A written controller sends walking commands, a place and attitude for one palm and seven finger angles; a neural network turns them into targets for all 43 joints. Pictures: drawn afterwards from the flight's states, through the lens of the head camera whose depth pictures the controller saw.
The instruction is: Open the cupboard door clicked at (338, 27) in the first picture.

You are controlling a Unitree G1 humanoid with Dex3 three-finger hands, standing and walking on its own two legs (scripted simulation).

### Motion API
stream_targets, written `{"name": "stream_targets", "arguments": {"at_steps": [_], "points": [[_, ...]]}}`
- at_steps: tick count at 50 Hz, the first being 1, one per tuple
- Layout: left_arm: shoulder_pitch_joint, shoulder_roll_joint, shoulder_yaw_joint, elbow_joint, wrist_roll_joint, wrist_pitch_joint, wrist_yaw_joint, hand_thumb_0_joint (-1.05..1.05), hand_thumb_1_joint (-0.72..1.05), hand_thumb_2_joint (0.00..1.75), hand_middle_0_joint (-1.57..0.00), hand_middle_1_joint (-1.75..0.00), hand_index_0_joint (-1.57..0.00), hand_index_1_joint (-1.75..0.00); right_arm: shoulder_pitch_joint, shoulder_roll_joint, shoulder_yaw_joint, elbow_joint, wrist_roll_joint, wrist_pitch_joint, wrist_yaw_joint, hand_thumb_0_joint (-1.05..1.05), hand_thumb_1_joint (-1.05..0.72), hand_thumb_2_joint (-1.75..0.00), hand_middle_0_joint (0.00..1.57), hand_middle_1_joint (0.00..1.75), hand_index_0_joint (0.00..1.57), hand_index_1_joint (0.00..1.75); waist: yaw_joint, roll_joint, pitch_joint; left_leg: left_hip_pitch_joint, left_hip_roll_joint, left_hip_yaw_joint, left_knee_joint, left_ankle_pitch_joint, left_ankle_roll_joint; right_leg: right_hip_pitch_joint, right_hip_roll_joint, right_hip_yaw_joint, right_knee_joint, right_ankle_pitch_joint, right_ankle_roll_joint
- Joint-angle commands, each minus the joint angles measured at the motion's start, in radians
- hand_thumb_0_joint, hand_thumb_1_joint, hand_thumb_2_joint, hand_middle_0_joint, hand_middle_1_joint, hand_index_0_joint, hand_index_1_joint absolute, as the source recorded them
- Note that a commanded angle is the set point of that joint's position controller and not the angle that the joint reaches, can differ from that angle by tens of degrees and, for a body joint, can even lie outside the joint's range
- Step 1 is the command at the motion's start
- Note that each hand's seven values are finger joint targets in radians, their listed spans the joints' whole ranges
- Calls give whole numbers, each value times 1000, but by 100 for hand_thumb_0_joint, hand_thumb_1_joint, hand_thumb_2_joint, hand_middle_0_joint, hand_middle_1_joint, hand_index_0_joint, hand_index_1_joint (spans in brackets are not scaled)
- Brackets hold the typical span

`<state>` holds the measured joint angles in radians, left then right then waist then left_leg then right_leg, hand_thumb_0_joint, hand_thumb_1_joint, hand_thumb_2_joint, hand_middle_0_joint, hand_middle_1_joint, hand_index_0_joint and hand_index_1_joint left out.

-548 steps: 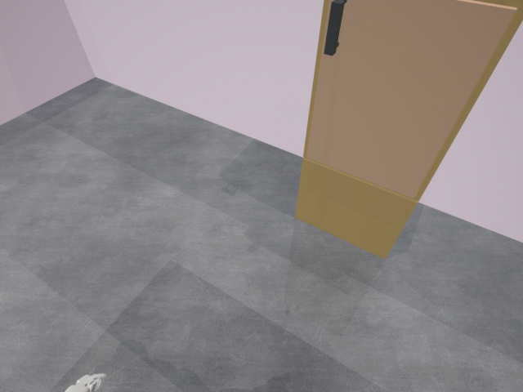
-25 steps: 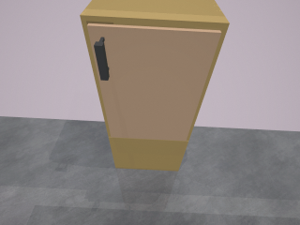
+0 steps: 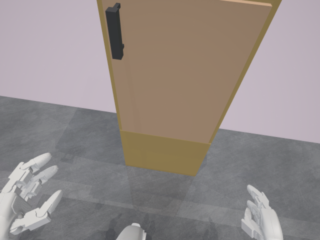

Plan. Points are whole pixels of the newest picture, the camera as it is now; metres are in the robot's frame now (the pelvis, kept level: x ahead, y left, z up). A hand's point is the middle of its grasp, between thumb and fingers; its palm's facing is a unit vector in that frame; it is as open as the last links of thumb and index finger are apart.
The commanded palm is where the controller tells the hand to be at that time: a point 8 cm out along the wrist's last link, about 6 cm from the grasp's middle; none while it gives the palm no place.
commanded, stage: raise the hand with hooked fingers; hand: left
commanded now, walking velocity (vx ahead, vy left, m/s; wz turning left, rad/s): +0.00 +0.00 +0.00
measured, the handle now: (117, 31) +0.57 +0.20 +0.21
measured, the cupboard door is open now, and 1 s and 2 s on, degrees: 0 0 0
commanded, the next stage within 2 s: move the hooked fingers beside the handle in 1.58 s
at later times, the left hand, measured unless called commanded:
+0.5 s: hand (43, 155) +0.23 +0.27 +0.13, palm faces +0.02 -1.00 -0.05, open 12.2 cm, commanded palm +0.21 +0.32 +0.15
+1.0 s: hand (25, 100) +0.29 +0.29 +0.22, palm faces +0.05 -1.00 -0.08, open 13.9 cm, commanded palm +0.26 +0.33 +0.23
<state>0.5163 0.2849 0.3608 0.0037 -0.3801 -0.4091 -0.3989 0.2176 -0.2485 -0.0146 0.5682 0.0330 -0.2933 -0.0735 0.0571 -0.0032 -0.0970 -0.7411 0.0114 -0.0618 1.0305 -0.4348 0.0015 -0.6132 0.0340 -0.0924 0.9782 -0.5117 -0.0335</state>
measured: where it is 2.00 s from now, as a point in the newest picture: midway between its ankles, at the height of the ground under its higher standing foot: outside the picture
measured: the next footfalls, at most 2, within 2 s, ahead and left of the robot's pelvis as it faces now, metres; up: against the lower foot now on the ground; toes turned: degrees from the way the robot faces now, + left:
none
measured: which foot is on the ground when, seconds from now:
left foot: down 0.00-1.00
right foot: down 0.00-1.00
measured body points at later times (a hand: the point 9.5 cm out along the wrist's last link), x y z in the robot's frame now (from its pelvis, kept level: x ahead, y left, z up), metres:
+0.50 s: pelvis +0.01 +0.01 +0.03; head +0.02 +0.01 +0.48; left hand +0.23 +0.32 +0.13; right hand +0.18 -0.24 -0.04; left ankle +0.05 +0.11 -0.68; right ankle -0.01 -0.10 -0.68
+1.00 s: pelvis +0.01 +0.01 +0.05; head -0.01 +0.01 +0.50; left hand +0.28 +0.34 +0.23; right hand +0.19 -0.21 -0.01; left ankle +0.05 +0.11 -0.68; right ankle -0.01 -0.10 -0.68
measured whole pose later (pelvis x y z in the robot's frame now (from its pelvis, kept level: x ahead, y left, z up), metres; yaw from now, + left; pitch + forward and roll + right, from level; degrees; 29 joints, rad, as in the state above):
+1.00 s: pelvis +0.01 +0.01 +0.05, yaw +0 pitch -1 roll -2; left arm -0.08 0.46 0.44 0.12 -0.35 0.05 -0.42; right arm 0.24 -0.25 0.09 0.61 0.08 -0.25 -0.13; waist 0.04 0.04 -0.03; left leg -0.34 -0.01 -0.02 0.61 -0.26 0.02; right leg -0.22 0.01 -0.05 0.55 -0.32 -0.01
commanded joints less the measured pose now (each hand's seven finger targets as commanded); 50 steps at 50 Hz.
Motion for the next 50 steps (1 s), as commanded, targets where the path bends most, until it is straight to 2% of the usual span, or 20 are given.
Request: {"name": "stream_targets", "arguments": {"at_steps": [1, 2, 5, 7, 10, 12, 14, 16, 17, 20, 23, 27, 30, 33, 36, 37, 38, 39, 45, 50], "points": [[-252, 194, 32, -256, -1, -79, -17, 0, 27, 63, -25, -70, -25, -70, -13, -128, -38, -85, 0, -59, -26, 0, -90, -90, 20, 30, 20, 30, -112, 132, -89, 209, -3, -5, -141, 200, 39, -79, 7, 70, -196, 220, 14], [-242, 204, 41, -208, -13, -48, -49, 0, 25, 62, -25, -72, -25, -72, -14, -133, -37, -84, 7, -60, -32, 0, -90, -90, 20, 30, 20, 30, -101, 127, -85, 205, -6, -3, -138, 214, 40, -52, 7, 87, -210, 241, 14], [-176, 274, 92, -142, -24, 63, -122, 0, 18, 59, -25, -76, -25, -76, -23, -144, -35, -105, 22, -55, -41, 0, -90, -90, 20, 30, 20, 30, -63, 77, -173, 231, -7, 7, -168, 281, 44, 60, -18, 122, -260, 340, 32], [-148, 328, 175, -118, -53, 131, -136, 0, 13, 57, -25, -80, -25, -80, -40, -140, -34, -121, 23, -47, -42, 0, -90, -90, 20, 30, 20, 30, -24, 69, -220, 253, -11, 7, -182, 338, 42, 144, -22, 127, -267, 430, 41], [-130, 324, 240, -190, -103, 153, -101, 0, 6, 54, -26, -84, -26, -84, -55, -116, -26, -152, 23, -40, -37, 0, -90, -90, 20, 30, 20, 30, 5, 43, -263, 294, -13, 13, -224, 390, 35, 214, -27, 94, -269, 546, 53], [-118, 315, 272, -190, -126, 149, -62, 0, 1, 52, -26, -87, -26, -87, -59, -107, -26, -153, 20, -39, -31, 0, -90, -90, 20, 30, 20, 30, 18, 11, -232, 296, -15, 13, -237, 404, 28, 230, -19, 85, -274, 583, 53], [-119, 263, 230, -194, -121, 136, -38, 0, -3, 50, -27, -90, -27, -90, -40, -108, -26, -151, 23, -36, -23, 0, -90, -90, 20, 30, 20, 30, -2, 18, -201, 321, -16, 25, -260, 400, 26, 198, -16, 63, -277, 584, 54], [-164, 242, 178, -166, -98, 145, -32, 0, -8, 48, -27, -93, -27, -93, -30, -124, -25, -147, 25, -32, -20, 0, -90, -90, 20, 30, 20, 30, -24, 37, -143, 320, -14, 26, -283, 351, 26, 140, -5, 46, -292, 477, 45], [-198, 238, 157, -159, -94, 153, -40, 0, -10, 47, -27, -94, -27, -94, -28, -131, -24, -145, 25, -33, -22, 0, -90, -90, 20, 30, 20, 30, -29, 41, -110, 319, -15, 27, -283, 343, 29, 139, -6, 61, -307, 462, 43], [-296, 274, 115, -175, -63, 178, -59, 0, -17, 44, -28, -99, -28, -99, -17, -148, -20, -149, 32, -38, -33, 0, -90, -90, 20, 30, 20, 30, -48, 64, -124, 356, -9, 21, -322, 284, 37, 128, -6, 57, -343, 342, 35], [-431, 355, 145, -212, -46, 192, -55, 0, -24, 41, -28, -103, -28, -103, -27, -153, -11, -145, 32, -40, -50, 0, -90, -90, 20, 30, 20, 30, -46, 76, -129, 386, -6, 12, -358, 240, 42, 152, -7, 68, -379, 260, 28], [-548, 414, 198, -250, -40, 180, -20, 0, -34, 37, -29, -110, -29, -110, -44, -144, 6, -129, 31, -44, -64, 0, -90, -90, 20, 30, 20, 30, -32, 128, -126, 448, -4, -5, -409, 215, 36, 195, 0, 47, -400, 215, 13], [-550, 384, 184, -209, -39, 207, -10, 0, -41, 34, -29, -114, -29, -114, -56, -135, 17, -127, 36, -47, -64, 0, -90, -90, 20, 30, 20, 30, -25, 172, -110, 478, -5, -11, -447, 203, 29, 210, 1, 31, -415, 222, 10], [-546, 366, 165, -104, -43, 291, -27, 0, -48, 31, -30, -118, -30, -118, -61, -140, 22, -126, 43, -38, -61, 0, -90, -90, 20, 30, 20, 30, -21, 139, -52, 467, -3, -9, -474, 198, 25, 221, 1, 31, -448, 240, 13], [-606, 369, 142, -69, -30, 375, -40, 0, -50, 30, -30, -120, -30, -120, -66, -145, 26, -136, 49, -27, -61, 0, -90, -90, 20, 30, 20, 30, -22, 119, -29, 471, -3, -16, -503, 172, 25, 223, -1, 28, -469, 231, 18], [-611, 377, 147, -40, -30, 397, -40, 0, -50, 30, -30, -120, -30, -120, -61, -147, 26, -134, 49, -22, -62, 0, -90, -90, 20, 30, 20, 30, -21, 67, -21, 470, -3, -14, -501, 187, 28, 239, 0, 34, -484, 242, 17], [-649, 380, 140, -45, -24, 411, -44, 0, -50, 30, -30, -120, -30, -120, -65, -150, 28, -138, 51, -18, -60, 0, -90, -90, 20, 30, 20, 30, -24, 76, -29, 478, -4, -11, -506, 193, 29, 240, 0, 35, -487, 245, 19], [-687, 394, 150, -59, -23, 416, -43, 0, -50, 30, -30, -120, -30, -120, -66, -148, 27, -140, 51, -16, -61, 0, -90, -90, 20, 30, 20, 30, -25, 48, -51, 495, -4, -15, -507, 199, 31, 247, 1, 33, -490, 249, 20], [-893, 472, 191, -149, -2, 372, -18, 0, -50, 30, -30, -120, -30, -120, -85, -135, 41, -130, 45, -20, -69, 0, -90, -90, 20, 30, 20, 30, -27, 124, -118, 593, -6, -17, -536, 224, 31, 293, 2, 40, -515, 263, 9], [-953, 476, 177, -46, 16, 422, -29, 0, -50, 30, -30, -120, -30, -120, -87, -134, 46, -109, 52, -12, -74, 0, -90, -90, 20, 30, 20, 30, -31, 154, -76, 605, -7, -13, -562, 222, 28, 299, -4, 43, -546, 279, 8]]}}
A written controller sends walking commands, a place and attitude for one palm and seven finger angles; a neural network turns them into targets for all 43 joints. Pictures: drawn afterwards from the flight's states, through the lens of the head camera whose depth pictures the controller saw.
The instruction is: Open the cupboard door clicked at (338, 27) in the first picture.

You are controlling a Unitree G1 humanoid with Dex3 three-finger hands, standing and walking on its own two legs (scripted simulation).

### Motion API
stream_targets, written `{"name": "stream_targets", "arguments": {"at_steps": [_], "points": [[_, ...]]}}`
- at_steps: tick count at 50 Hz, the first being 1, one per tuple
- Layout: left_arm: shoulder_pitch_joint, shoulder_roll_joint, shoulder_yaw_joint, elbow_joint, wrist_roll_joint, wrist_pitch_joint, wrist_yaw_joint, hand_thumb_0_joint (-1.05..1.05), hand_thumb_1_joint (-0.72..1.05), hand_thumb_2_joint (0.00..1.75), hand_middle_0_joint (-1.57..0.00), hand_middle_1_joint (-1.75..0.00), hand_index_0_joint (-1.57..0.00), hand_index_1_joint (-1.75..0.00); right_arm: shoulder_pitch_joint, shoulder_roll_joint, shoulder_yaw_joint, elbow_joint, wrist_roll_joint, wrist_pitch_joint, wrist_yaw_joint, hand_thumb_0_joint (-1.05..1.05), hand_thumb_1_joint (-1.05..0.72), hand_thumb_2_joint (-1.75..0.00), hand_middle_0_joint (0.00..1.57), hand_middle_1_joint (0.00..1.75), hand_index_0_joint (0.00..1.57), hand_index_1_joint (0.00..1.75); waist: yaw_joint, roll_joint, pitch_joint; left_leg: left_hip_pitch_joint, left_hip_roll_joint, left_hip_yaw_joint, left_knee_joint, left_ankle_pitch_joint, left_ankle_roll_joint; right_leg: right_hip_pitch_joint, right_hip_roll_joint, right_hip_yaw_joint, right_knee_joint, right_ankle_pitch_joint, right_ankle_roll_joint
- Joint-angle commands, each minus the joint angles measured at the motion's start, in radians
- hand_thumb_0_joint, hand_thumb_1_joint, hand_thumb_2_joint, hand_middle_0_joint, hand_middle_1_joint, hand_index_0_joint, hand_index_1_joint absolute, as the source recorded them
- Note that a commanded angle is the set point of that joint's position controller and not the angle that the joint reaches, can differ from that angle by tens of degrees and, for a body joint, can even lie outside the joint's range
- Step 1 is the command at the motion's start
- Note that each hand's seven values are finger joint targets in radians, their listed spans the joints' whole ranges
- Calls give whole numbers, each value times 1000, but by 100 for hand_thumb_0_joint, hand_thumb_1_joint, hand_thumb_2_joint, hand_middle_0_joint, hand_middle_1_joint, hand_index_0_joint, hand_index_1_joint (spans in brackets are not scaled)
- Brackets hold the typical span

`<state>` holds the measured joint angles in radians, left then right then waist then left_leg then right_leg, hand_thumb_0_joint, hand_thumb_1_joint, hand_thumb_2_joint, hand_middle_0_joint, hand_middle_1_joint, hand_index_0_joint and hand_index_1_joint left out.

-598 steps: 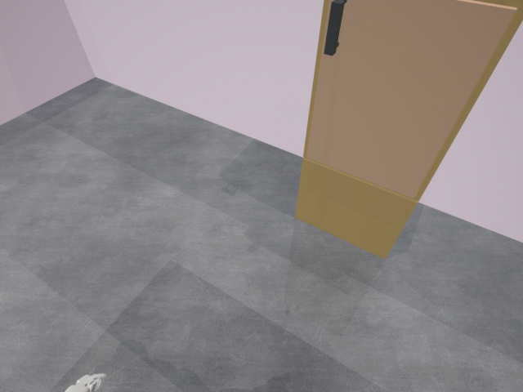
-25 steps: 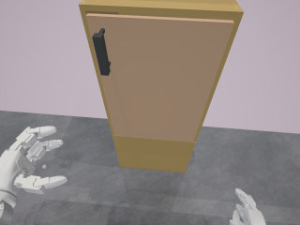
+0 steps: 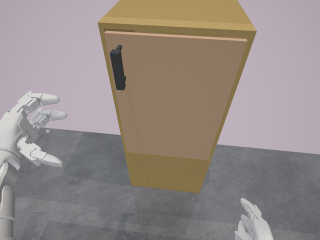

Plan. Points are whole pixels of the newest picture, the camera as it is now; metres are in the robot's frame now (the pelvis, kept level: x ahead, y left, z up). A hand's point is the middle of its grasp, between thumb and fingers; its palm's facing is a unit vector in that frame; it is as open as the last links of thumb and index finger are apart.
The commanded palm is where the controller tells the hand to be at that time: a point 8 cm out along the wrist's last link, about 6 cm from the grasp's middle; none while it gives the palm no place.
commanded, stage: raise the hand with hooked fingers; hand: left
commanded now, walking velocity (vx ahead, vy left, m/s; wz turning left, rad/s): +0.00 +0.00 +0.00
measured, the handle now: (120, 67) +0.57 +0.19 +0.16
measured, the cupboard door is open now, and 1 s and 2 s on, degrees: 0 0 0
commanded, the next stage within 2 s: move the hooked fingers beside the handle in 0.58 s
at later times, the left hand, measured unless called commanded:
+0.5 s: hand (61, 116) +0.31 +0.26 +0.18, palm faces +0.07 -1.00 -0.05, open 14.0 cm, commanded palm +0.28 +0.30 +0.18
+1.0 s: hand (69, 107) +0.35 +0.26 +0.18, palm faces +0.04 -1.00 -0.02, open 14.0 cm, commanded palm +0.32 +0.30 +0.18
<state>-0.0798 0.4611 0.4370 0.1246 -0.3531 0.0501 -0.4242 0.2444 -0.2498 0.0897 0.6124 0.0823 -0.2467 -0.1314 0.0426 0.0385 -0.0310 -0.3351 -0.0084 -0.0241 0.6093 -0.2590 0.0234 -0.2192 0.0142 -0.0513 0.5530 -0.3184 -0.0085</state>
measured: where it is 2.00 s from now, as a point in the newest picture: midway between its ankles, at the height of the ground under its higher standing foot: outside the picture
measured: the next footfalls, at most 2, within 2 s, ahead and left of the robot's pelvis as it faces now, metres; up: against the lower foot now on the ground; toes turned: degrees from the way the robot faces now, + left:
none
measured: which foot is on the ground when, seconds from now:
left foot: down 0.00-1.00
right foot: down 0.00-1.00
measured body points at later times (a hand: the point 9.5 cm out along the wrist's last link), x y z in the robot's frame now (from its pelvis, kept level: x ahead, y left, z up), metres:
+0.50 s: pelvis +0.01 -0.02 +0.01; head +0.00 -0.03 +0.45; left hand +0.30 +0.31 +0.19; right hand +0.19 -0.25 -0.06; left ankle +0.04 +0.10 -0.73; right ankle -0.01 -0.12 -0.73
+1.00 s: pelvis +0.01 -0.02 +0.00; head +0.00 -0.03 +0.45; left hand +0.34 +0.31 +0.18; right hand +0.17 -0.27 -0.08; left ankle +0.04 +0.10 -0.73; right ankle -0.01 -0.12 -0.73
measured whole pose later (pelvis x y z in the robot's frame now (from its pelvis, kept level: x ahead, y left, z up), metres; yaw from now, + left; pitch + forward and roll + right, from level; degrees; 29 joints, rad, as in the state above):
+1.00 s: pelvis +0.01 -0.02 +0.00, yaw +0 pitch +0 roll -1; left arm -0.38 0.52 0.42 0.46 -0.30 0.11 -0.43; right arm 0.23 -0.28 0.07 0.62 0.10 -0.16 -0.14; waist 0.01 0.04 -0.03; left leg -0.34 0.01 -0.03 0.57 -0.24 0.00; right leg -0.23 0.03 -0.06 0.53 -0.31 -0.03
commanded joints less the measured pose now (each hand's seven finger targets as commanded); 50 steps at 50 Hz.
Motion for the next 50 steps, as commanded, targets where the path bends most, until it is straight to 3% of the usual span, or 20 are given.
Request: {"name": "stream_targets", "arguments": {"at_steps": [1, 4, 8, 15, 17, 21, 22, 25, 26, 27, 30, 32, 34, 37, 38, 41, 42, 46, 47, 50], "points": [[-370, 307, 101, -140, -7, -16, -7, 0, -50, 30, -30, -120, -30, -120, -115, -136, -57, -153, 3, -55, -17, 0, -90, -90, 20, 30, 20, 30, -14, 112, -142, 196, 11, -54, -146, 48, 5, -89, 13, 1, -124, 91, -17], [-408, 314, 85, -71, -3, 50, -22, 0, -50, 30, -30, -120, -30, -120, -117, -141, -58, -158, 11, -42, -14, 0, -90, -90, 20, 30, 20, 30, -14, 59, -131, 185, 6, -46, -145, 72, 10, -79, 10, 7, -142, 114, -13], [-328, 285, 78, -36, -13, 85, -44, 0, -50, 30, -30, -120, -30, -120, -120, -144, -65, -176, 15, -26, 6, 0, -90, -90, 20, 30, 20, 30, 0, 1, -165, 189, -1, -29, -123, 152, 14, -49, 7, 14, -131, 209, -11], [-378, 336, 147, -174, -17, 8, -9, 0, -50, 30, -30, -120, -30, -120, -125, -129, -69, -191, 4, -20, 14, 0, -90, -90, 20, 30, 20, 30, 6, 27, -227, 240, -2, -13, -118, 209, 17, -22, 14, 15, -120, 270, -11], [-385, 350, 157, -191, -13, -4, 5, 0, -50, 30, -30, -120, -30, -120, -124, -130, -70, -181, 2, -17, 11, 0, -90, -90, 20, 30, 20, 30, 8, 42, -219, 237, -2, -3, -114, 227, 18, -5, 11, 21, -122, 290, -11], [-400, 301, 108, -128, 5, 25, 8, 0, -50, 30, -30, -120, -30, -120, -124, -130, -68, -172, 7, -10, 5, 0, -90, -90, 20, 30, 20, 30, -8, 94, -162, 224, -4, -1, -124, 185, 15, -45, 7, 22, -133, 258, -8], [-406, 289, 93, -136, 0, 31, 6, 0, -50, 30, -30, -120, -30, -120, -123, -130, -69, -173, 7, -7, 3, 0, -90, -90, 20, 30, 20, 30, -9, 60, -169, 223, -4, 0, -118, 199, 17, -23, 4, 24, -133, 276, -7], [-394, 291, 86, -109, 4, 59, -9, 0, -50, 30, -30, -120, -30, -120, -126, -134, -71, -178, 10, 0, 0, 0, -90, -90, 20, 30, 20, 30, -10, 35, -186, 222, -6, -2, -112, 195, 21, -32, 3, 30, -130, 292, -1], [-393, 278, 73, -117, 2, 60, -16, 0, -50, 30, -30, -120, -30, -120, -132, -134, -71, -179, 12, 2, 0, 0, -90, -90, 20, 30, 20, 30, -14, 53, -192, 229, -6, 3, -106, 202, 21, -33, 1, 33, -129, 301, 1], [-385, 283, 82, -122, -10, 55, -17, 0, -50, 30, -30, -120, -30, -120, -130, -133, -71, -181, 11, 4, 1, 0, -90, -90, 20, 30, 20, 30, -10, 7, -195, 219, -6, 1, -100, 220, 22, -11, -1, 34, -124, 329, 3], [-384, 307, 107, -134, -7, 42, -19, 0, -50, 30, -30, -120, -30, -120, -136, -132, -72, -186, 10, 7, 3, 0, -90, -90, 20, 30, 20, 30, -2, 19, -223, 230, -8, 3, -100, 231, 22, -9, 2, 32, -114, 347, 3], [-367, 324, 131, -128, -20, 31, -15, 0, -50, 30, -30, -120, -30, -120, -137, -131, -73, -184, 9, 8, 6, 0, -90, -90, 20, 30, 20, 30, 3, -23, -215, 215, -9, 6, -94, 236, 24, 3, 1, 38, -116, 365, 10], [-379, 326, 137, -116, -16, 32, -14, 0, -50, 30, -30, -120, -30, -120, -137, -129, -72, -184, 8, 10, 6, 0, -90, -90, 20, 30, 20, 30, 2, 4, -213, 210, -10, 6, -98, 223, 22, -3, -1, 40, -111, 358, 9], [-457, 329, 117, -43, -9, 37, -7, 0, -50, 30, -30, -120, -30, -120, -127, -136, -72, -168, 12, 20, -1, 0, -90, -90, 20, 30, 20, 30, -20, -16, -152, 180, -7, 6, -93, 180, 22, -43, -3, 50, -130, 300, 14], [-462, 355, 135, -3, 0, 44, -6, 0, -50, 30, -30, -120, -30, -120, -123, -141, -73, -162, 13, 24, -4, 0, -90, -90, 20, 30, 20, 30, -19, 2, -149, 171, -8, 6, -94, 166, 21, -53, -3, 52, -131, 280, 13], [-597, 320, 59, 33, 21, 38, -8, 0, -50, 30, -30, -120, -30, -120, -119, -141, -68, -157, 16, 28, -15, 0, -90, -90, 20, 30, 20, 30, -51, 57, -136, 183, -7, -1, -99, 107, 19, -102, -3, 52, -146, 184, 5], [-633, 309, 39, 37, 15, 27, -8, 0, -50, 30, -30, -120, -30, -120, -115, -142, -69, -155, 15, 29, -18, 0, -90, -90, 20, 30, 20, 30, -59, 35, -145, 179, -5, 0, -89, 111, 21, -92, -6, 62, -148, 185, 7], [-714, 352, 47, 99, 31, -14, -20, 0, -50, 30, -30, -120, -30, -120, -98, -151, -71, -144, 12, 27, -23, 0, -90, -90, 20, 30, 20, 30, -60, 39, -213, 191, -5, -11, -86, 121, 21, -80, -5, 57, -132, 193, 1], [-713, 360, 51, 97, 27, -28, -19, 0, -50, 30, -30, -120, -30, -120, -98, -148, -70, -146, 13, 28, -21, 0, -90, -90, 20, 30, 20, 30, -52, 64, -231, 191, -6, -5, -79, 138, 21, -61, -6, 63, -129, 208, -1], [-683, 360, 65, 130, 33, -44, -18, 0, -50, 30, -30, -120, -30, -120, -84, -148, -73, -149, 9, 26, -15, 0, -90, -90, 20, 30, 20, 30, -38, 64, -274, 209, -6, -11, -83, 170, 20, -48, -1, 46, -108, 254, -8]]}}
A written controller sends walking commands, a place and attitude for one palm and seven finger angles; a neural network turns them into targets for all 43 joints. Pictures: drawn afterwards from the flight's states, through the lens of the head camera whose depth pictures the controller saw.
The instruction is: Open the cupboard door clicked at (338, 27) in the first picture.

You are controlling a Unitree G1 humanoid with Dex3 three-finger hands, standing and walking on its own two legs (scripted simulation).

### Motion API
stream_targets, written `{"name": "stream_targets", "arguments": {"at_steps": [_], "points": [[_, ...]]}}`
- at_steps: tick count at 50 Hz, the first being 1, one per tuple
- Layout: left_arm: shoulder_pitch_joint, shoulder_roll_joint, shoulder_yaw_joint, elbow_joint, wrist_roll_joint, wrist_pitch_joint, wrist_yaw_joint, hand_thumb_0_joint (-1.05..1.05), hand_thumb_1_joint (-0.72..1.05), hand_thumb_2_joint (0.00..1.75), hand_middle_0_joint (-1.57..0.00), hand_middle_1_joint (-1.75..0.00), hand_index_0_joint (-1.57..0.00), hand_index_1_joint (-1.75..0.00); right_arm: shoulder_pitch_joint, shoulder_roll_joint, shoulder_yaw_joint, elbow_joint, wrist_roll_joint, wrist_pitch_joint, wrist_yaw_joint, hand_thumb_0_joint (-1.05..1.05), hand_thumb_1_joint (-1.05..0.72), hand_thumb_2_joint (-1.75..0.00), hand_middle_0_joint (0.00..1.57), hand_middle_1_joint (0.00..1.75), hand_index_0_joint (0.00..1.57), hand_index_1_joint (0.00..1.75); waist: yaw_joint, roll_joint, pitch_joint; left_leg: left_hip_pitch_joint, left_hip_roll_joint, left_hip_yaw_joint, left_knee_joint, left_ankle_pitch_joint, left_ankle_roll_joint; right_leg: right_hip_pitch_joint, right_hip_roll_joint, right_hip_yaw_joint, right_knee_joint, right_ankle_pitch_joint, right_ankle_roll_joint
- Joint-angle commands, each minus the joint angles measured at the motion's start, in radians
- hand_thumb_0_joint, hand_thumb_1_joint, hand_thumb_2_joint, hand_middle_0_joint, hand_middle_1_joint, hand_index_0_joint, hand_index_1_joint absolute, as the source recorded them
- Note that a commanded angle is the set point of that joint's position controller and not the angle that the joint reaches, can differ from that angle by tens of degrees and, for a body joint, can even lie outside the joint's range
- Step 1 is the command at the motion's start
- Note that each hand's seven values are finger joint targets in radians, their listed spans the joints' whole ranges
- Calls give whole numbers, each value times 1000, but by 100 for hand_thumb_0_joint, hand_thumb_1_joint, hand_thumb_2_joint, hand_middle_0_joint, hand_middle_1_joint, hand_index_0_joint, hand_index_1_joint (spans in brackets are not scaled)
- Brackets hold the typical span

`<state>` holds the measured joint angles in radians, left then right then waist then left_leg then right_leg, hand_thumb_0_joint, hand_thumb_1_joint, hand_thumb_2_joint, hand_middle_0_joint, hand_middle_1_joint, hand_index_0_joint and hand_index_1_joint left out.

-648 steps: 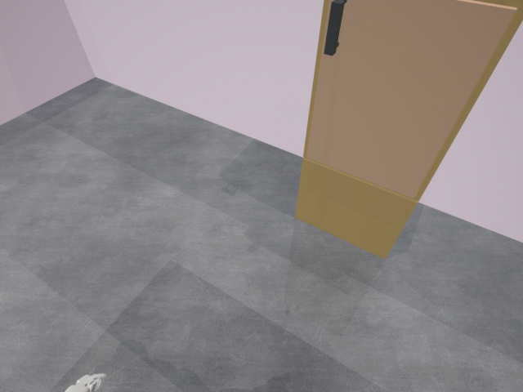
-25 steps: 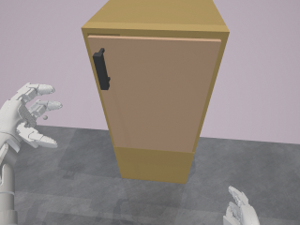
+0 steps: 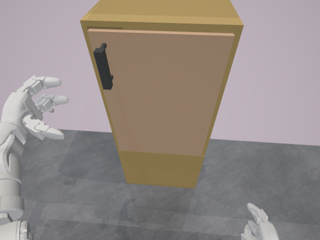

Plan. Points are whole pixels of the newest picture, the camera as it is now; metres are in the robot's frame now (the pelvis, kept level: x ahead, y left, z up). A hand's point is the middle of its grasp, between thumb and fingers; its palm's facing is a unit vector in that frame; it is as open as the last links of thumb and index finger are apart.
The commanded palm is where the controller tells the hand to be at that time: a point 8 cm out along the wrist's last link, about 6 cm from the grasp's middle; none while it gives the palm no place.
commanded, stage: move the hooked fingers beside the handle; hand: left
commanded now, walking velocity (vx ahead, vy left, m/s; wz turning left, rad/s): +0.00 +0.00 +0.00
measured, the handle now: (105, 66) +0.56 +0.21 +0.16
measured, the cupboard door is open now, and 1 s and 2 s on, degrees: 0 0 0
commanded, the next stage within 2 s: none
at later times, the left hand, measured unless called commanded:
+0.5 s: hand (66, 93) +0.41 +0.27 +0.17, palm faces +0.02 -1.00 +0.00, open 14.0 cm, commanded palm +0.38 +0.32 +0.17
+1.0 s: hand (78, 80) +0.46 +0.26 +0.17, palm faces +0.03 -1.00 +0.00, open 14.0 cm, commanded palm +0.44 +0.31 +0.17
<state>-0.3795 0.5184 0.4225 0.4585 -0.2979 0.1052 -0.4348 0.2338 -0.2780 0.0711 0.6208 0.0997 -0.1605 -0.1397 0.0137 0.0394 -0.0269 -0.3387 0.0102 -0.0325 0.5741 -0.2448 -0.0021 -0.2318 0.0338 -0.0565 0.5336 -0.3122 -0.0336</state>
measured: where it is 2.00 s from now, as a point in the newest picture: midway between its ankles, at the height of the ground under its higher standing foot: outside the picture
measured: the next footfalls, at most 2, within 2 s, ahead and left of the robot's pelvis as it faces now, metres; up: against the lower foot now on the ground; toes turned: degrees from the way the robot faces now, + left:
none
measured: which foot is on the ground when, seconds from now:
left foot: down 0.00-1.00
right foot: down 0.00-1.00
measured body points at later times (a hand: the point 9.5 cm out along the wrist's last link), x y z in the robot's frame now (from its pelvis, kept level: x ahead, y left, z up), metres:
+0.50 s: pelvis +0.01 +0.02 +0.00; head +0.02 +0.02 +0.45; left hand +0.40 +0.32 +0.17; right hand +0.13 -0.24 -0.09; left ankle +0.04 +0.12 -0.73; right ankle -0.02 -0.10 -0.73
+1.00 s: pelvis +0.02 +0.01 +0.00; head +0.05 +0.02 +0.45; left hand +0.46 +0.31 +0.17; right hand +0.09 -0.26 -0.11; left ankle +0.04 +0.12 -0.73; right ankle -0.02 -0.10 -0.73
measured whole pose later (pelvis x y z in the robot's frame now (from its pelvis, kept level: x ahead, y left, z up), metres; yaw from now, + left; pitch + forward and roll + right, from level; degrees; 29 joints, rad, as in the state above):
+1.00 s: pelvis +0.02 +0.01 +0.00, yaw -1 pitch +7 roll -1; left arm -0.79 0.58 0.40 0.96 -0.18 -0.04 -0.37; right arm 0.33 -0.29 0.05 0.65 0.07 -0.06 -0.11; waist -0.07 0.02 -0.05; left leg -0.45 0.01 0.00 0.61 -0.28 0.02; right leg -0.35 0.03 -0.03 0.56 -0.33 -0.02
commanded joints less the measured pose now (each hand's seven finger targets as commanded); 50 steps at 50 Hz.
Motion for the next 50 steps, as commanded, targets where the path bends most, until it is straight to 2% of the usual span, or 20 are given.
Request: {"name": "stream_targets", "arguments": {"at_steps": [1, 5, 7, 11, 12, 16, 20, 22, 26, 27, 29, 31, 32, 36, 37, 39, 42, 43, 47, 50], "points": [[-380, 305, 79, -176, -19, -95, -7, 0, -50, 30, -30, -120, -30, -120, -70, -123, -53, -157, -8, -57, -5, 0, -90, -90, 20, 30, 20, 30, -8, 63, -264, 202, -23, -3, -53, 148, 43, -43, -19, 46, -89, 238, 16], [-360, 317, 93, -63, -9, -65, 6, 0, -50, 30, -30, -120, -30, -120, -47, -134, -57, -156, -7, -43, 5, 0, -90, -90, 20, 30, 20, 30, -4, 3, -207, 144, -19, -3, -67, 113, 44, -70, -17, 39, -92, 202, 18], [-395, 340, 101, -55, -3, -63, 16, 0, -50, 30, -30, -120, -30, -120, -34, -139, -62, -158, -6, -32, 6, 0, -90, -90, 20, 30, 20, 30, -4, -28, -214, 135, -18, 0, -65, 118, 46, -53, -18, 40, -93, 195, 18], [-490, 301, 58, -149, 18, -106, 33, 0, -50, 30, -30, -120, -30, -120, -27, -133, -65, -169, -12, -35, 10, 0, -90, -90, 20, 30, 20, 30, -16, 91, -280, 215, -13, -7, -60, 170, 43, -76, -9, 32, -75, 223, 7], [-489, 287, 46, -161, 13, -118, 40, 0, -50, 30, -30, -120, -30, -120, -17, -130, -66, -166, -13, -33, 10, 0, -90, -90, 20, 30, 20, 30, -22, 57, -283, 219, -9, -7, -55, 184, 45, -64, -8, 31, -76, 231, 6], [-532, 270, 35, -134, 16, -132, 38, 0, -50, 30, -30, -120, -30, -120, 6, -139, -71, -143, -16, -33, 8, 0, -90, -90, 20, 30, 20, 30, -37, 57, -294, 250, -4, -19, -57, 201, 41, -97, -2, 22, -71, 242, 6], [-497, 307, 67, -41, 30, -94, 45, 0, -50, 30, -30, -120, -30, -120, 21, -145, -72, -133, -15, -17, 11, 0, -90, -90, 20, 30, 20, 30, -25, 37, -259, 203, -7, -13, -58, 209, 41, -93, -5, 23, -71, 258, 5], [-532, 285, 35, -31, 35, -84, 52, 0, -50, 30, -30, -120, -30, -120, 26, -144, -74, -132, -14, -8, 12, 0, -90, -90, 20, 30, 20, 30, -32, 16, -254, 198, -6, -8, -56, 207, 44, -90, -8, 23, -75, 251, 6], [-613, 306, 37, -42, 53, -105, 63, 0, -50, 30, -30, -120, -30, -120, 34, -147, -75, -135, -19, 1, 15, 0, -90, -90, 20, 30, 20, 30, -41, 65, -300, 233, -3, -20, -48, 248, 36, -104, -5, 22, -63, 268, 3], [-618, 284, 20, -52, 47, -117, 67, 0, -50, 30, -30, -120, -30, -120, 38, -142, -77, -133, -19, 4, 14, 0, -90, -90, 20, 30, 20, 30, -47, 39, -308, 243, -1, -15, -40, 266, 41, -92, -5, 23, -65, 282, 3], [-636, 323, 55, -19, 50, -134, 65, 0, -50, 30, -30, -120, -30, -120, 47, -148, -78, -125, -23, 5, 16, 0, -90, -90, 20, 30, 20, 30, -44, 54, -323, 247, -2, -17, -34, 272, 39, -100, -2, 27, -59, 296, 4], [-679, 295, 21, 25, 53, -142, 57, 0, -50, 30, -30, -120, -30, -120, 54, -149, -77, -117, -21, 10, 15, 0, -90, -90, 20, 30, 20, 30, -60, 52, -308, 242, -2, -19, -33, 257, 39, -123, -2, 26, -60, 279, 5], [-692, 310, 30, 44, 51, -149, 59, 0, -50, 30, -30, -120, -30, -120, 64, -151, -80, -107, -21, 15, 12, 0, -90, -90, 20, 30, 20, 30, -64, 20, -305, 232, -1, -14, -27, 262, 43, -107, -5, 27, -63, 287, 4], [-717, 287, -4, 96, 67, -144, 49, 0, -50, 30, -30, -120, -30, -120, 70, -155, -81, -106, -21, 26, 17, 0, -90, -90, 20, 30, 20, 30, -63, 80, -321, 252, -1, -19, -21, 295, 37, -137, -6, 26, -50, 307, 3], [-719, 269, -21, 89, 61, -151, 50, 0, -50, 30, -30, -120, -30, -120, 78, -152, -83, -106, -20, 29, 18, 0, -90, -90, 20, 30, 20, 30, -66, 62, -331, 247, -2, -18, -15, 316, 38, -118, -7, 23, -49, 318, 1], [-722, 324, 21, 140, 70, -149, 51, 0, -50, 30, -30, -120, -30, -120, 87, -161, -85, -99, -22, 38, 20, 0, -90, -90, 20, 30, 20, 30, -65, 53, -321, 226, -2, -17, -12, 298, 39, -131, -5, 28, -49, 321, 4], [-800, 302, -10, 188, 66, -167, 54, 0, -50, 30, -30, -120, -30, -120, 102, -160, -85, -88, -21, 49, 16, 0, -90, -90, 20, 30, 20, 30, -87, 18, -287, 196, -2, -12, -11, 263, 43, -146, -6, 26, -53, 294, 6], [-826, 334, 13, 206, 74, -175, 56, 0, -50, 30, -30, -120, -30, -120, 108, -167, -87, -84, -23, 50, 17, 0, -90, -90, 20, 30, 20, 30, -88, 21, -306, 199, -1, -14, -9, 255, 44, -156, -4, 32, -50, 293, 9], [-898, 365, 17, 266, 89, -228, 65, 0, -50, 30, -30, -120, -30, -120, 136, -170, -86, -68, -31, 59, 17, 0, -90, -90, 20, 30, 20, 30, -96, 42, -330, 183, -3, -12, 2, 245, 45, -153, -8, 36, -41, 278, 8], [-903, 403, 44, 306, 107, -260, 61, 0, -50, 30, -30, -120, -30, -120, 156, -177, -89, -60, -36, 65, 23, 0, -90, -90, 20, 30, 20, 30, -89, 73, -385, 202, 0, -14, 16, 284, 42, -151, -6, 42, -23, 316, 10]]}}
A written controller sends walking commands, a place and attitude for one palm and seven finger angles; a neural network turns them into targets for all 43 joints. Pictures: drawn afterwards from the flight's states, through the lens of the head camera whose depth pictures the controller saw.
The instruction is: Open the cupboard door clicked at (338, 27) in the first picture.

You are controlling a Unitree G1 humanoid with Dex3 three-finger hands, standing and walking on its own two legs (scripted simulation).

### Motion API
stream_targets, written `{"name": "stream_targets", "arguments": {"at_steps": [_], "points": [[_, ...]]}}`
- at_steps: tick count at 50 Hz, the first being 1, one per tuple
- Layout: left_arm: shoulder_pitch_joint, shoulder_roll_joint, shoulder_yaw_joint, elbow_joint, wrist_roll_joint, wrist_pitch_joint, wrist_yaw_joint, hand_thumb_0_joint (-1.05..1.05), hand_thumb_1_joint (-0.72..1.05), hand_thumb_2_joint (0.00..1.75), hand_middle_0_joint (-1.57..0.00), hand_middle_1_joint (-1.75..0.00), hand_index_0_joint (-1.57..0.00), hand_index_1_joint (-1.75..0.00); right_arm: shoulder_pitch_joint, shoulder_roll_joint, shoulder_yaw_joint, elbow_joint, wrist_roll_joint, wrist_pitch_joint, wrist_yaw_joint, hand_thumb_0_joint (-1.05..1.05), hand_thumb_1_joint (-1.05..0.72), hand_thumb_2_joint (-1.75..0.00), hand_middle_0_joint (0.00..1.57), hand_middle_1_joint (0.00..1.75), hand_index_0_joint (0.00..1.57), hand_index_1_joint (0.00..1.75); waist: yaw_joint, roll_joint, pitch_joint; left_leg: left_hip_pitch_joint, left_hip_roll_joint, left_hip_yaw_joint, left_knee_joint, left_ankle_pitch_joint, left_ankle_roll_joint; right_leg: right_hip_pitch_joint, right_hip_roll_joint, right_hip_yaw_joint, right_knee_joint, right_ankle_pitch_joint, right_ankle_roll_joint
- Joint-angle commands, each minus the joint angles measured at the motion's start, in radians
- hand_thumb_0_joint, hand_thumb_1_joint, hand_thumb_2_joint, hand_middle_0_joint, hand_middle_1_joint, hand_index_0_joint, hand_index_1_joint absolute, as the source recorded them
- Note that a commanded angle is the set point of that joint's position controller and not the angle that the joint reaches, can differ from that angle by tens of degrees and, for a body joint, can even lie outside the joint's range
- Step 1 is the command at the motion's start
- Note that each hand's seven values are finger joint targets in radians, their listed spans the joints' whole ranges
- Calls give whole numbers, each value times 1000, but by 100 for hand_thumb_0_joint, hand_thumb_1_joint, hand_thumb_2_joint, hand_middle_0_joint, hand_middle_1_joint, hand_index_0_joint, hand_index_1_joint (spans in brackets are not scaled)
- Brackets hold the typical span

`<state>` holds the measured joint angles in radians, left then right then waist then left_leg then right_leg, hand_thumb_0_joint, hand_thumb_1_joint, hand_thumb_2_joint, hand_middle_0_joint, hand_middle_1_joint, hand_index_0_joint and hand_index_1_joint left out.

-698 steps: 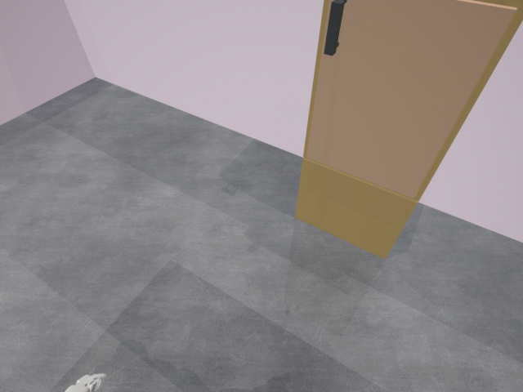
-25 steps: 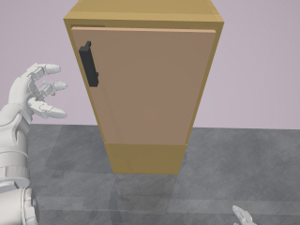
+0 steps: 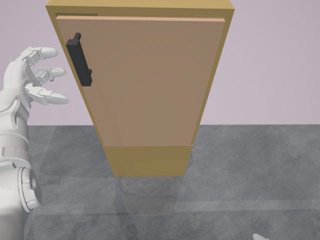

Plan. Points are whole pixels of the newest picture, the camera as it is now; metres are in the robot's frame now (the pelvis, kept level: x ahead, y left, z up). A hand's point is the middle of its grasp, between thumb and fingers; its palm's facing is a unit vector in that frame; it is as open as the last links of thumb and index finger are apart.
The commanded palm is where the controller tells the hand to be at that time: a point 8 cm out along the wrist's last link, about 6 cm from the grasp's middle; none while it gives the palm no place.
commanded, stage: move the hooked fingers beside the handle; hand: left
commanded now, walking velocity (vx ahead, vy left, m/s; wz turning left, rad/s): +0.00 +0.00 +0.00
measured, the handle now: (82, 60) +0.54 +0.21 +0.16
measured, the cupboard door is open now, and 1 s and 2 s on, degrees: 0 0 0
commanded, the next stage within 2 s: slide the fingers in behind the handle in 1.46 s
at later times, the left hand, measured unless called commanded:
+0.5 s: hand (51, 73) +0.47 +0.27 +0.17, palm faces +0.04 -1.00 +0.03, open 14.0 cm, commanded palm +0.45 +0.32 +0.16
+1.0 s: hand (50, 73) +0.48 +0.28 +0.16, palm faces +0.07 -1.00 +0.01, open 14.0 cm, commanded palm +0.45 +0.32 +0.16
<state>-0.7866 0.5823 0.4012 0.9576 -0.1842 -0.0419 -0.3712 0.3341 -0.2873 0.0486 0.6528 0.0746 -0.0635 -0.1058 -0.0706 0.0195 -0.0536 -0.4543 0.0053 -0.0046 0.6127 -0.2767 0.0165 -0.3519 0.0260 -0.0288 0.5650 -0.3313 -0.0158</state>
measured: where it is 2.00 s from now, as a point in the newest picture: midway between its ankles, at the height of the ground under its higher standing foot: outside the picture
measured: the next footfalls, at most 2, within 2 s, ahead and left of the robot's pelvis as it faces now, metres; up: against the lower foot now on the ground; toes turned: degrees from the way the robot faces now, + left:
none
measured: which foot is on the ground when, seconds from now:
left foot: down 0.00-1.00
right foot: down 0.00-1.00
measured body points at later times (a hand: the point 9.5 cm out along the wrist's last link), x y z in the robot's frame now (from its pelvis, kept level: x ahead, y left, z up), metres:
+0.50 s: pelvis +0.00 +0.00 +0.00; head +0.05 +0.01 +0.44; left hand +0.46 +0.32 +0.17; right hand +0.02 -0.28 -0.11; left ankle +0.02 +0.11 -0.73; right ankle -0.03 -0.11 -0.73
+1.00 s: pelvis +0.00 +0.01 -0.01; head +0.07 +0.02 +0.44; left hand +0.47 +0.33 +0.16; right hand +0.04 -0.26 -0.11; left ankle +0.02 +0.11 -0.73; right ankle -0.03 -0.11 -0.73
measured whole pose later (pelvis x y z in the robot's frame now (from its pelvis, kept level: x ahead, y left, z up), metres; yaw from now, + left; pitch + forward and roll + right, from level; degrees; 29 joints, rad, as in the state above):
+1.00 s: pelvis +0.00 +0.01 -0.01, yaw -2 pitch +11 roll -2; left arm -0.88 0.67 0.48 1.12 -0.13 -0.16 -0.38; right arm 0.39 -0.28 0.05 0.62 0.05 0.00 -0.08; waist -0.11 0.01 -0.08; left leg -0.58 0.02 0.02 0.69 -0.32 0.03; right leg -0.47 0.04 -0.01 0.62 -0.35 0.00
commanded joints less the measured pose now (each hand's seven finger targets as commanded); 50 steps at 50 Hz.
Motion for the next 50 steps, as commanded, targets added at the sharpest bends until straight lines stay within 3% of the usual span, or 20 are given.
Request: {"name": "stream_targets", "arguments": {"at_steps": [1, 7, 8, 10, 12, 15, 17, 19, 22, 28, 32, 34, 38, 40, 41, 42, 45, 47, 48, 50], "points": [[-498, 329, 55, -170, -6, -118, -9, 0, -50, 30, -30, -120, -30, -120, 61, -167, -68, -89, -9, -30, -10, 0, -90, -90, 20, 30, 20, 30, -10, 98, -359, 318, 5, -37, -17, 315, 25, -38, 3, 18, -55, 339, -6], [-495, 393, 88, -53, -10, -122, -41, 0, -50, 30, -30, -120, -30, -120, 103, -180, -75, -85, -11, -4, -9, 0, -90, -90, 20, 30, 20, 30, -11, 24, -344, 209, -1, -11, -5, 296, 37, 15, 2, 27, -48, 386, 3], [-490, 454, 137, -28, 2, -121, -42, 0, -50, 30, -30, -120, -30, -120, 107, -185, -76, -84, -9, 1, -8, 0, -90, -90, 20, 30, 20, 30, -4, 28, -348, 195, 0, -8, -3, 286, 37, 13, 2, 35, -45, 397, 7], [-527, 457, 121, -23, 14, -131, -45, 0, -50, 30, -30, -120, -30, -120, 117, -184, -76, -83, -10, 11, -9, 0, -90, -90, 20, 30, 20, 30, -19, 29, -338, 184, 0, -10, -1, 290, 39, -1, 2, 35, -42, 402, 10], [-564, 397, 69, -61, 10, -157, -47, 0, -50, 30, -30, -120, -30, -120, 129, -177, -82, -83, -12, 11, -6, 0, -90, -90, 20, 30, 20, 30, -35, 64, -351, 219, 3, -7, 10, 313, 38, -27, 6, 29, -39, 390, 8], [-535, 452, 120, -30, 14, -174, -52, 0, -50, 30, -30, -120, -30, -120, 140, -185, -84, -76, -13, 20, -2, 0, -90, -90, 20, 30, 20, 30, -24, 90, -370, 226, 5, -13, 17, 307, 35, -38, 12, 35, -36, 382, 7], [-504, 397, 89, -41, -6, -176, -69, 0, -50, 30, -30, -120, -30, -120, 147, -182, -86, -82, -15, 24, 0, 0, -90, -90, 20, 30, 20, 30, -24, 81, -393, 244, 6, -6, 21, 339, 36, -24, 13, 27, -30, 405, 3], [-455, 439, 121, -2, -5, -155, -83, 0, -50, 30, -30, -120, -30, -120, 141, -189, -84, -88, -11, 31, 2, 0, -90, -90, 20, 30, 20, 30, -7, 74, -372, 205, 4, -4, 17, 318, 36, -21, 12, 31, -29, 410, 7], [-487, 427, 99, 10, -3, -135, -85, 0, -50, 30, -30, -120, -30, -120, 143, -189, -82, -94, -10, 38, 0, 0, -90, -90, 20, 30, 20, 30, -24, 44, -315, 165, 1, -3, 12, 275, 41, -44, 13, 25, -38, 368, 8], [-602, 494, 137, -81, 16, -193, -59, 0, -50, 30, -30, -120, -30, -120, 150, -190, -85, -87, -15, 37, -2, 0, -90, -90, 20, 30, 20, 30, -41, 129, -389, 246, 12, -24, 30, 292, 34, -96, 20, 28, -26, 330, 5], [-649, 377, 48, -97, 0, -215, -67, 0, -50, 30, -30, -120, -30, -120, 149, -182, -80, -74, -18, 26, -2, 0, -90, -90, 20, 30, 20, 30, -63, 178, -412, 325, 18, -45, 37, 316, 25, -150, 24, 12, -24, 293, -4], [-596, 359, 43, -74, -3, -191, -76, 0, -50, 30, -30, -120, -30, -120, 145, -185, -82, -72, -17, 23, 1, 0, -90, -90, 20, 30, 20, 30, -48, 186, -423, 348, 21, -52, 38, 340, 19, -162, 24, 8, -22, 301, -6], [-514, 327, 32, 25, -12, -112, -78, 0, -50, 30, -30, -120, -30, -120, 143, -187, -77, -82, -15, 29, 4, 0, -90, -90, 20, 30, 20, 30, -34, 93, -339, 263, 19, -44, 24, 320, 23, -153, 20, -3, -24, 306, -3], [-489, 385, 72, 70, -3, -83, -65, 0, -50, 30, -30, -120, -30, -120, 147, -192, -74, -96, -16, 35, 3, 0, -90, -90, 20, 30, 20, 30, -26, 8, -290, 177, 16, -37, 13, 273, 29, -126, 16, -1, -27, 298, 3], [-524, 382, 60, 60, 4, -84, -57, 0, -50, 30, -30, -120, -30, -120, 146, -192, -74, -99, -17, 37, 2, 0, -90, -90, 20, 30, 20, 30, -40, 7, -275, 170, 18, -36, 12, 264, 30, -132, 15, 0, -27, 296, 5], [-535, 401, 79, 17, 4, -102, -43, 0, -50, 30, -30, -120, -30, -120, 147, -188, -74, -106, -19, 37, 2, 0, -90, -90, 20, 30, 20, 30, -27, 21, -298, 176, 13, -37, 17, 287, 30, -116, 15, 1, -21, 307, -1], [-597, 456, 115, -72, 35, -168, -12, 0, -50, 30, -30, -120, -30, -120, 150, -188, -76, -110, -28, 37, 7, 0, -90, -90, 20, 30, 20, 30, -30, 98, -390, 247, 21, -47, 33, 336, 20, -127, 19, 8, 1, 315, 0], [-621, 476, 138, -134, 24, -219, -6, 0, -50, 30, -30, -120, -30, -120, 153, -187, -79, -108, -28, 37, 7, 0, -90, -90, 20, 30, 20, 30, -29, 105, -451, 294, 24, -53, 46, 384, 19, -104, 24, 8, 9, 339, -5], [-626, 451, 124, -160, 26, -233, -12, 0, -50, 30, -30, -120, -30, -120, 143, -183, -80, -110, -27, 35, 11, 0, -90, -90, 20, 30, 20, 30, -29, 155, -494, 341, 25, -54, 52, 409, 14, -112, 28, 12, 14, 350, -3], [-601, 420, 108, -150, 12, -231, -34, 0, -50, 30, -30, -120, -30, -120, 140, -180, -80, -98, -24, 33, 12, 0, -90, -90, 20, 30, 20, 30, -32, 200, -493, 376, 28, -56, 61, 437, 9, -130, 28, 9, 9, 359, -6]]}}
